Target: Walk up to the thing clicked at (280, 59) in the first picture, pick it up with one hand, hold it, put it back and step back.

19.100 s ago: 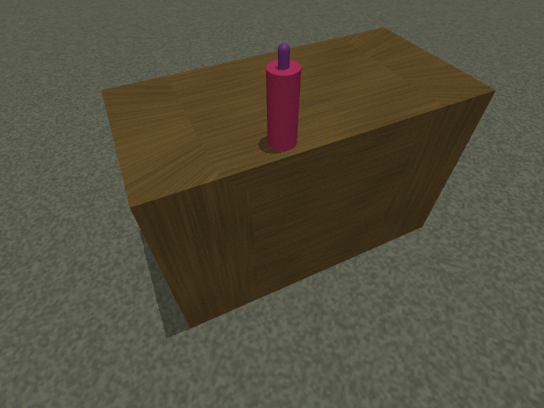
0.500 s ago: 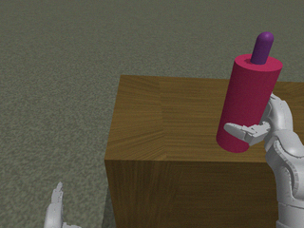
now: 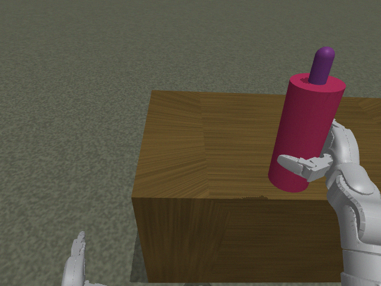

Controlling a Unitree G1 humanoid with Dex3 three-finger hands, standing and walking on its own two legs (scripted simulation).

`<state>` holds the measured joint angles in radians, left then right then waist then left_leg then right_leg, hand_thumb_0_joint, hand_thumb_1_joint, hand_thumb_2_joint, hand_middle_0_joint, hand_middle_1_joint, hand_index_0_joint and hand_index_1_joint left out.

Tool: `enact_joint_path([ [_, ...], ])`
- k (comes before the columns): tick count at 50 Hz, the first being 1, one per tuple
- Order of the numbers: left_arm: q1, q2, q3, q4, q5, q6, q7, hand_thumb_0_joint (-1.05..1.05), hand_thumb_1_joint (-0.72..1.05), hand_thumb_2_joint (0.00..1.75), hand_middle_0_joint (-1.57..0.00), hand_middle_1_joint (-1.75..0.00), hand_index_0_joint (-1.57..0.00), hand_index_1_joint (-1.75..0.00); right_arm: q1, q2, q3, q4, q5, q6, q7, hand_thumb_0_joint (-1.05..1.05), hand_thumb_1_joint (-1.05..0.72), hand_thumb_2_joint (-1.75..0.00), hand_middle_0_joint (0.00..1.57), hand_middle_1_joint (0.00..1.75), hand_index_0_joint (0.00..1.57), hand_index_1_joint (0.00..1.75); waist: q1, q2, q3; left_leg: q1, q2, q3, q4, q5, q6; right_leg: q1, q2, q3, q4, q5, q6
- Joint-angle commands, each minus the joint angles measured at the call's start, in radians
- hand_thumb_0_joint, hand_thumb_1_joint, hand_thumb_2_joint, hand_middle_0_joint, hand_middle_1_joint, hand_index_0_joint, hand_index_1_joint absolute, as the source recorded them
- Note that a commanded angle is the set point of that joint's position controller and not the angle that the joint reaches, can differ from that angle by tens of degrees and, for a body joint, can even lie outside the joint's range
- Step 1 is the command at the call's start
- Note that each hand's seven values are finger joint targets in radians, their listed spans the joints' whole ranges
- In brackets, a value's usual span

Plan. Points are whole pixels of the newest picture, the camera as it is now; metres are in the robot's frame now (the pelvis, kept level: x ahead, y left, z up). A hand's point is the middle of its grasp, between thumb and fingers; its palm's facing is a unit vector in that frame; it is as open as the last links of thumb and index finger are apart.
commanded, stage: crouch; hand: right
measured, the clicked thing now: (303, 124) +0.33 -0.16 +0.23
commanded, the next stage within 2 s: lower in 0.96 s
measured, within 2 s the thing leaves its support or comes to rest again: neither
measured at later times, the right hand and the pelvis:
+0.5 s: hand (292, 161) +0.37 -0.20 +0.10, palm faces +0.19 +0.98 -0.04, open 11.2 cm; pelvis +0.00 +0.00 +0.00, yaw +2 degrees
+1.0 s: hand (285, 151) +0.43 -0.21 +0.08, palm faces +0.20 +0.98 -0.03, open 11.2 cm; pelvis +0.01 +0.00 -0.01, yaw +2 degrees
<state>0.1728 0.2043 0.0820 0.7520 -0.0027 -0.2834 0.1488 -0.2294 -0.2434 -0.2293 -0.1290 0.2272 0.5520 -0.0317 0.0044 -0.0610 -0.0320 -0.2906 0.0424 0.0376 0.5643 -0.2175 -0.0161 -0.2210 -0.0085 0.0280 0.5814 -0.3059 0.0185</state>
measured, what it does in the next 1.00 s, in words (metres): stands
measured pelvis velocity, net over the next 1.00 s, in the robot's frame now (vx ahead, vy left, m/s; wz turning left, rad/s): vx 0.01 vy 0.00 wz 0.04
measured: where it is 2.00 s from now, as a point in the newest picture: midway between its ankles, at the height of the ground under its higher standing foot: outside the picture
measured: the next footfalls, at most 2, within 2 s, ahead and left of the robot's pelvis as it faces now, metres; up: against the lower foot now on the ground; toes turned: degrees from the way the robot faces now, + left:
none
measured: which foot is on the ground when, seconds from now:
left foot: down 0.00-1.00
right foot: down 0.00-1.00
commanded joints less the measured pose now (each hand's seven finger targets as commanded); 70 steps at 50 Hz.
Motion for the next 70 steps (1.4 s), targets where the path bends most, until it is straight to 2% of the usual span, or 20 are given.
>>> enact_joint_path([
  [1, -0.09, 0.155, 0.057, -0.188, 0.001, -0.069, 0.013, 0.0, -0.54, 0.05, -0.05, -0.04, -0.05, -0.05, -0.577, -0.226, -0.131, -0.222, 0.007, -0.183, -0.006, 0.0, -0.02, -1.36, 1.27, 1.48, 1.34, 1.48, 0.028, 0.078, -0.228, 0.073, -0.024, 0.023, -0.089, 0.079, -0.004, 0.012, 0.015, -0.017, -0.096, 0.082, -0.032],
  [7, -0.173, 0.109, 0.004, -0.236, 0.001, -0.1, 0.016, 0.0, -0.55, 0.06, -0.05, -0.04, -0.05, -0.05, -0.636, -0.225, -0.097, -0.074, -0.008, -0.306, 0.021, 0.0, 0.0, -1.33, 1.25, 1.45, 1.31, 1.45, 0.014, 0.031, -0.31, 0.075, -0.013, 0.007, -0.073, 0.056, -0.002, -0.001, 0.019, -0.022, -0.081, 0.06, -0.032],
  [13, -0.095, 0.081, -0.025, -0.202, 0.011, -0.093, 0.013, 0.0, -0.54, 0.05, -0.05, -0.04, -0.05, -0.04, -0.664, -0.307, -0.132, -0.055, -0.019, -0.442, 0.022, 0.0, 0.01, -1.35, 1.26, 1.47, 1.33, 1.47, 0.006, -0.082, -0.36, 0.065, -0.022, 0.006, -0.041, 0.139, 0.013, 0.018, 0.014, -0.02, -0.065, 0.146, -0.017],
  [15, -0.099, 0.154, 0.031, -0.253, 0.015, -0.095, 0.022, 0.0, -0.54, 0.05, -0.05, -0.05, -0.05, -0.05, -0.68, -0.372, -0.178, -0.092, -0.012, -0.478, 0.014, 0.0, 0.0, -1.34, 1.26, 1.46, 1.32, 1.46, 0.018, -0.065, -0.403, 0.076, -0.025, 0.004, -0.039, 0.155, 0.012, 0.03, 0.013, -0.023, -0.054, 0.151, -0.02],
  [21, -0.11, 0.165, 0.049, -0.308, 0.014, -0.08, 0.028, 0.0, -0.54, 0.05, -0.05, -0.05, -0.05, -0.05, -0.689, -0.368, -0.178, -0.146, 0.005, -0.578, 0.003, 0.0, -0.01, -1.34, 1.26, 1.46, 1.32, 1.46, 0.04, -0.035, -0.412, 0.066, -0.033, -0.007, -0.031, 0.168, 0.01, 0.042, 0.009, -0.025, -0.038, 0.149, -0.024],
  [24, -0.076, 0.079, -0.018, -0.236, 0.01, -0.059, 0.022, 0.0, -0.54, 0.05, -0.05, -0.05, -0.05, -0.05, -0.608, -0.289, -0.135, 0.001, 0.008, -0.597, 0.008, 0.0, 0.0, -1.32, 1.25, 1.45, 1.31, 1.45, 0.036, -0.035, -0.3, 0.023, -0.036, 0.0, -0.043, 0.094, 0.01, -0.026, 0.005, -0.021, -0.051, 0.084, -0.024],
  [27, -0.149, 0.174, 0.048, -0.275, 0.014, -0.054, 0.028, 0.0, -0.54, 0.05, -0.05, -0.04, -0.05, -0.05, -0.667, -0.291, -0.125, 0.095, 0.001, -0.613, 0.021, 0.0, 0.03, -1.29, 1.22, 1.42, 1.28, 1.42, 0.067, -0.002, -0.351, 0.001, -0.037, -0.004, -0.042, 0.061, 0.006, -0.026, -0.001, -0.018, -0.058, 0.034, -0.029],
  [30, -0.084, 0.117, 0.01, -0.233, 0.015, -0.041, 0.026, 0.0, -0.54, 0.04, -0.05, -0.04, -0.05, -0.04, -0.742, -0.284, -0.096, 0.134, -0.02, -0.628, 0.025, 0.0, 0.04, -1.29, 1.21, 1.41, 1.27, 1.41, 0.075, -0.033, -0.341, -0.022, -0.034, -0.006, -0.028, 0.102, 0.011, 0.001, 0.0, -0.02, -0.047, 0.078, -0.022],
  [36, 0.024, 0.174, 0.062, -0.249, 0.008, -0.011, 0.006, 0.0, -0.54, 0.04, -0.05, -0.04, -0.05, -0.04, -0.75, -0.342, -0.151, 0.336, -0.027, -0.654, 0.046, 0.0, 0.05, -1.27, 1.19, 1.4, 1.26, 1.4, 0.087, -0.006, -0.376, -0.004, -0.034, 0.0, 0.002, 0.241, 0.008, -0.007, 0.003, -0.019, -0.01, 0.268, -0.015],
  [43, -0.043, 0.135, 0.028, -0.33, -0.005, 0.01, -0.037, 0.0, -0.54, 0.05, -0.05, -0.04, -0.05, -0.04, -0.758, -0.425, -0.226, 0.318, -0.032, -0.746, 0.052, 0.0, 0.01, -1.3, 1.24, 1.43, 1.3, 1.43, 0.025, -0.06, -0.444, 0.084, -0.032, -0.015, 0.022, 0.302, 0.026, -0.053, 0.011, -0.029, 0.003, 0.332, -0.006],
  [46, -0.096, 0.185, 0.049, -0.382, -0.003, 0.019, -0.037, 0.0, -0.54, 0.05, -0.05, -0.04, -0.05, -0.04, -0.765, -0.439, -0.229, 0.303, -0.033, -0.778, 0.055, 0.0, 0.01, -1.33, 1.26, 1.46, 1.32, 1.46, 0.025, -0.067, -0.513, 0.101, -0.037, -0.021, 0.038, 0.335, 0.032, -0.029, 0.006, -0.025, 0.018, 0.4, 0.0],
  [48, -0.075, 0.138, 0.019, -0.373, -0.004, 0.03, -0.034, 0.0, -0.55, 0.05, -0.05, -0.04, -0.05, -0.04, -0.809, -0.412, -0.195, 0.269, -0.034, -0.799, 0.054, 0.0, 0.0, -1.33, 1.26, 1.46, 1.33, 1.46, 0.04, -0.075, -0.531, 0.089, -0.043, -0.019, 0.041, 0.34, 0.032, 0.003, 0.001, -0.026, 0.028, 0.42, 0.001],
  [51, -0.026, 0.124, -0.002, -0.359, -0.007, 0.042, -0.033, 0.0, -0.55, 0.06, -0.05, -0.04, -0.04, -0.04, -0.713, -0.357, -0.175, 0.402, -0.028, -0.798, 0.062, 0.0, 0.01, -1.33, 1.27, 1.47, 1.33, 1.47, 0.058, -0.059, -0.446, 0.052, -0.046, -0.018, 0.015, 0.255, 0.026, -0.042, 0.003, -0.027, 0.012, 0.315, -0.009],
  [54, 0.007, 0.141, 0.017, -0.341, -0.003, 0.042, -0.024, 0.0, -0.56, 0.06, -0.05, -0.03, -0.04, -0.05, -0.825, -0.45, -0.217, 0.315, -0.027, -0.823, 0.064, 0.0, 0.02, -1.34, 1.26, 1.47, 1.32, 1.47, 0.073, -0.09, -0.5, 0.031, -0.044, -0.021, 0.021, 0.272, 0.023, -0.011, 0.001, -0.03, 0.018, 0.32, -0.01],
  [57, 0.041, 0.172, 0.056, -0.273, -0.005, 0.045, -0.024, 0.0, -0.56, 0.06, -0.05, -0.03, -0.04, -0.05, -0.718, -0.369, -0.189, 0.51, -0.021, -0.812, 0.071, 0.0, 0.05, -1.36, 1.26, 1.49, 1.33, 1.49, 0.101, -0.034, -0.364, -0.052, -0.046, -0.019, 0.015, 0.223, 0.017, -0.069, 0.0, -0.027, 0.02, 0.256, -0.017],
  [58, -0.006, 0.165, 0.04, -0.314, -0.003, 0.035, -0.028, 0.0, -0.58, 0.07, -0.05, -0.03, -0.04, -0.05, -0.759, -0.34, -0.164, 0.494, -0.024, -0.822, 0.076, 0.0, 0.04, -1.34, 1.24, 1.47, 1.32, 1.47, 0.106, -0.024, -0.378, -0.054, -0.043, -0.02, 0.022, 0.218, 0.016, -0.084, 0.0, -0.029, 0.024, 0.23, -0.019],
  [60, -0.004, 0.18, 0.063, -0.304, -0.003, 0.035, -0.026, 0.0, -0.57, 0.06, -0.05, -0.03, -0.04, -0.05, -0.865, -0.445, -0.22, 0.421, -0.03, -0.849, 0.075, 0.0, 0.05, -1.32, 1.23, 1.45, 1.3, 1.45, 0.104, -0.039, -0.411, -0.066, -0.037, -0.026, 0.025, 0.201, 0.012, -0.083, 0.002, -0.033, 0.037, 0.181, -0.026],
  [63, -0.025, 0.174, 0.046, -0.366, -0.003, 0.021, -0.029, 0.0, -0.56, 0.06, -0.05, -0.03, -0.04, -0.05, -0.796, -0.351, -0.16, 0.522, -0.036, -0.869, 0.094, 0.0, 0.07, -1.32, 1.22, 1.45, 1.29, 1.45, 0.114, 0.011, -0.439, -0.071, -0.041, -0.017, 0.05, 0.208, 0.011, -0.088, 0.002, -0.022, 0.055, 0.198, -0.025],
  [64, -0.057, 0.154, 0.014, -0.426, -0.006, 0.018, -0.031, 0.0, -0.57, 0.06, -0.05, -0.03, -0.04, -0.05, -0.863, -0.418, -0.19, 0.453, -0.039, -0.891, 0.093, 0.0, 0.05, -1.32, 1.22, 1.44, 1.29, 1.44, 0.097, 0.002, -0.5, -0.038, -0.041, -0.019, 0.06, 0.229, 0.011, -0.074, 0.002, -0.023, 0.064, 0.228, -0.023],
  [70, 0.029, 0.187, 0.045, -0.388, 0.0, 0.031, -0.035, 0.0, -0.57, 0.07, -0.05, -0.04, -0.04, -0.05, -0.882, -0.483, -0.235, 0.523, -0.035, -0.933, 0.113, 0.0, 0.06, -1.31, 1.21, 1.43, 1.28, 1.43, 0.084, -0.097, -0.553, -0.076, -0.037, -0.028, 0.098, 0.238, 0.017, -0.096, 0.009, -0.026, 0.112, 0.278, -0.014],
])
